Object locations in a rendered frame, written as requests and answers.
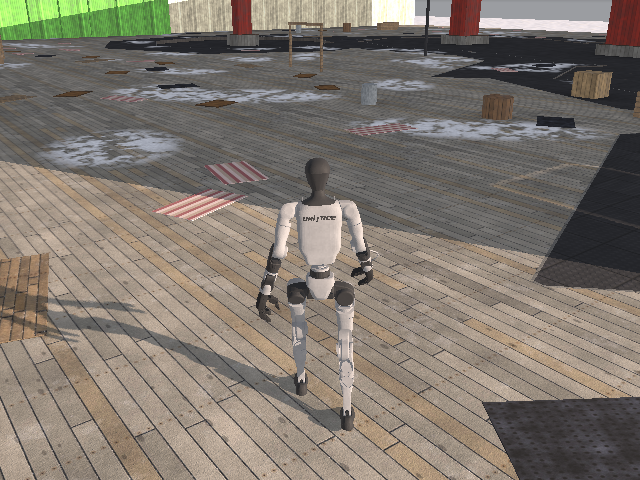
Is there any robot left hand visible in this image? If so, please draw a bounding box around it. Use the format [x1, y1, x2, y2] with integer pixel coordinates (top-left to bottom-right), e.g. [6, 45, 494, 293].
[256, 292, 280, 322]

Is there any right robot upper arm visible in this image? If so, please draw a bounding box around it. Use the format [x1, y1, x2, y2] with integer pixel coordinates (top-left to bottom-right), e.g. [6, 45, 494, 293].
[339, 200, 366, 253]

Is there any robot right thigh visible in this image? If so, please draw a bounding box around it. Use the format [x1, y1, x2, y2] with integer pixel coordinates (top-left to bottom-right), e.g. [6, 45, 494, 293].
[334, 281, 355, 361]

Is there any robot right hand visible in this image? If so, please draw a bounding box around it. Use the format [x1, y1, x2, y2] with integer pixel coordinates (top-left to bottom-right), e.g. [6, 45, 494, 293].
[351, 267, 374, 286]

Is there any left robot forearm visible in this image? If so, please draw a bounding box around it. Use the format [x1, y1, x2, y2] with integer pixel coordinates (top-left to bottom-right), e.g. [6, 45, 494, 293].
[259, 243, 282, 295]

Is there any right robot forearm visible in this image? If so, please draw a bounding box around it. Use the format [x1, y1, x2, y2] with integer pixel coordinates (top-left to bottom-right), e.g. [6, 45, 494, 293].
[356, 237, 373, 272]

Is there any left robot upper arm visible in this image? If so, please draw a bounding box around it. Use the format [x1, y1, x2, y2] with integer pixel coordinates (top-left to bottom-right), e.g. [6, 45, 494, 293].
[272, 202, 298, 259]

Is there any humanoid robot head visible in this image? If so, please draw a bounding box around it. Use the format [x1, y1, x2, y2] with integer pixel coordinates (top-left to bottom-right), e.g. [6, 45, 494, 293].
[301, 158, 336, 206]

